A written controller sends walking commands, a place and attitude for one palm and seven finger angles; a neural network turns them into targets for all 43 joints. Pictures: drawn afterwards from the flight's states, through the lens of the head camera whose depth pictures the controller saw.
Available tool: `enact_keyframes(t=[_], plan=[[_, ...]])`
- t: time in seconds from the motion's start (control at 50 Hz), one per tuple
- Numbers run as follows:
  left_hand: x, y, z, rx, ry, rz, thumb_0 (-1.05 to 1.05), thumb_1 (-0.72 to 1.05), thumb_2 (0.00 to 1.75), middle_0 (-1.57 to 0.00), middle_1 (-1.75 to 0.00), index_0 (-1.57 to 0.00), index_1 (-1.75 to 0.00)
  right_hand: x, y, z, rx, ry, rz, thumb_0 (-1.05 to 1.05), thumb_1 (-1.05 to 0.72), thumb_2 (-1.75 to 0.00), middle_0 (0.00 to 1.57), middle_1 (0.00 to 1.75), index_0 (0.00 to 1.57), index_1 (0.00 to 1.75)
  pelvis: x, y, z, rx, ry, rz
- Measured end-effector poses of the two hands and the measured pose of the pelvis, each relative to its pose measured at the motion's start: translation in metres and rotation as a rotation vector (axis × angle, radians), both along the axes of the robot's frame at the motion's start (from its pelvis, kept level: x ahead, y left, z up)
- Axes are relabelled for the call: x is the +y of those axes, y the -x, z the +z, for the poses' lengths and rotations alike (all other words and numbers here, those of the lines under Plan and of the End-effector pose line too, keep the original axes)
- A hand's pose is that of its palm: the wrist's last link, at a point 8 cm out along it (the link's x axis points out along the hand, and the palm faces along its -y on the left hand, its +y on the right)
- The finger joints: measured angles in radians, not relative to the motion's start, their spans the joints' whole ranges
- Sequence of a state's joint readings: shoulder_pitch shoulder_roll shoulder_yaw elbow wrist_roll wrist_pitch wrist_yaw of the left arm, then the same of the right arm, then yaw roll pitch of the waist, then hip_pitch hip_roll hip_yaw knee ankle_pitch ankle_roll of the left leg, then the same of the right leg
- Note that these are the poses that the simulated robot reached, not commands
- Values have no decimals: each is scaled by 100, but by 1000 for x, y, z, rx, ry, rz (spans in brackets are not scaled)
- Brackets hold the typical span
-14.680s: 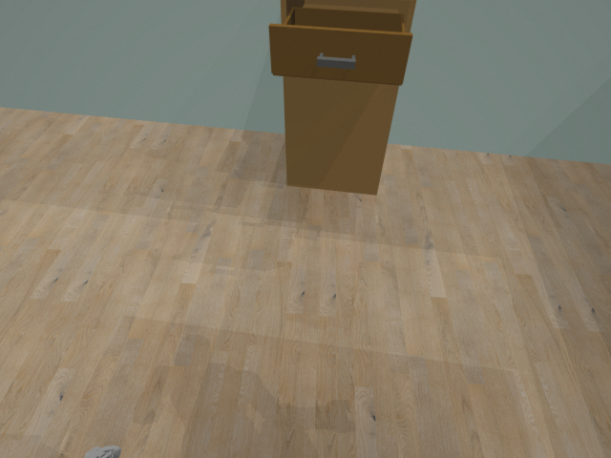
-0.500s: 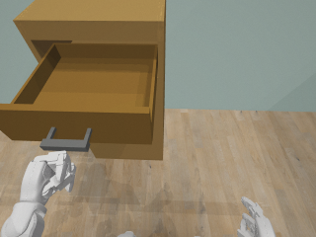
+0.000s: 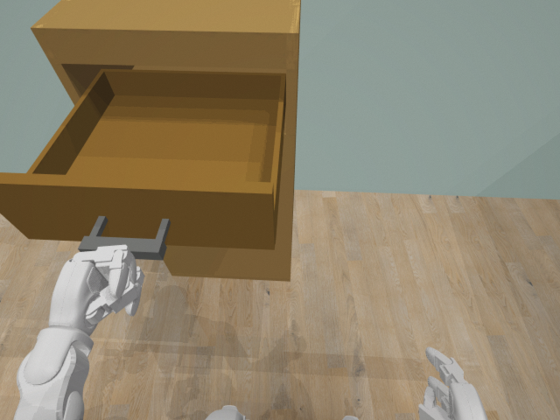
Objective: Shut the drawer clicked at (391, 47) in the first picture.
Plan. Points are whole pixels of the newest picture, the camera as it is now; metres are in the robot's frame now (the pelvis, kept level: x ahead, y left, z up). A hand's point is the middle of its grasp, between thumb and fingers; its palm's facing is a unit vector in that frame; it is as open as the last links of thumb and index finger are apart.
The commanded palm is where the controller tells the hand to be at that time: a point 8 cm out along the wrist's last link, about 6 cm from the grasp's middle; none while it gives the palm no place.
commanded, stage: push the drawer shut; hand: left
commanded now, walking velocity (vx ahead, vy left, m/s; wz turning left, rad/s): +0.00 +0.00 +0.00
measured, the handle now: (128, 236) +0.35 +0.24 +0.07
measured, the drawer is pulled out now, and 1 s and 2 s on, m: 0.29 0.17 0.06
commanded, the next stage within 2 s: none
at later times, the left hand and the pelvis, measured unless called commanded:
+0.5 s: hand (140, 252) +0.32 +0.22 +0.07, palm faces -0.01 -1.00 -0.04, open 3.0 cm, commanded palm +0.32 +0.26 +0.07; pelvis -0.02 +0.00 +0.00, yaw +0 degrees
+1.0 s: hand (156, 210) +0.40 +0.21 +0.07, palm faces -0.02 -1.00 -0.03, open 3.0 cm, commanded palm +0.39 +0.26 +0.07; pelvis -0.01 +0.01 +0.00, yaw -1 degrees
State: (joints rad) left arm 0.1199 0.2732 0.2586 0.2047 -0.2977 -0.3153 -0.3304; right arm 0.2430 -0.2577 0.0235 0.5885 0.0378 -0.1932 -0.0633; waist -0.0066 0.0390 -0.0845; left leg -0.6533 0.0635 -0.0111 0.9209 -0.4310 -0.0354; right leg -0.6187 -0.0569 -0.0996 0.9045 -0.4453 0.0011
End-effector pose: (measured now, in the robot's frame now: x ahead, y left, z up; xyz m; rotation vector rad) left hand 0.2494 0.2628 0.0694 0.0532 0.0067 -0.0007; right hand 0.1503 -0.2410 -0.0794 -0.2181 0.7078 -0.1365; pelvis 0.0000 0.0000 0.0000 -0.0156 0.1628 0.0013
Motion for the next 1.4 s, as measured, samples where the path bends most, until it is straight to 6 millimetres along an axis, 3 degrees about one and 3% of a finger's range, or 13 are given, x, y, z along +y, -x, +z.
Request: enact_keyframes(t=[0.24,0.56,1.08,1.4], plan=[[7,-19,-3,-5,5,-3,-3,78,92,-140,-160,-140,-160,1,20,-9,67,17,-2,2,-90,-90,20,29,21,30,2,12,-1,-1,4,8],[7,-63,-1,-4,13,-9,-1,78,92,-140,-160,-140,-160,-6,53,-12,150,34,-46,2,-90,-90,20,29,21,30,4,21,0,5,4,-1],[5,-138,-2,12,24,-16,-2,80,92,-140,-160,-140,-160,-11,93,-25,350,44,-118,1,-90,-90,20,29,21,30,8,13,-3,70,8,-18],[0,-170,-1,10,30,-12,0,83,94,-140,-160,-140,-160,-9,114,-32,440,37,-146,1,-90,-90,20,29,21,30,11,10,-8,109,13,-24]])
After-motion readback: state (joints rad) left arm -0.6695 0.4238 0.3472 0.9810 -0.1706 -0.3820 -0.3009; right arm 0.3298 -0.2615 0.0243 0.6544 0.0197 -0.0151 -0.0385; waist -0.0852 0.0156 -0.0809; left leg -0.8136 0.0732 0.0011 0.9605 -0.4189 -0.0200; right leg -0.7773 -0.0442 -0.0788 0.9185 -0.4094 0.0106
